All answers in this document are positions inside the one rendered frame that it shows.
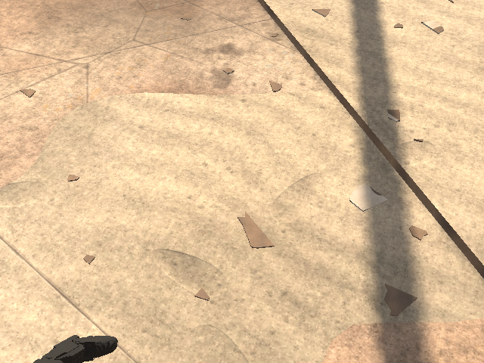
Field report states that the robot left hand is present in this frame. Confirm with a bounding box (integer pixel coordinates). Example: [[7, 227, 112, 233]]
[[33, 335, 118, 363]]

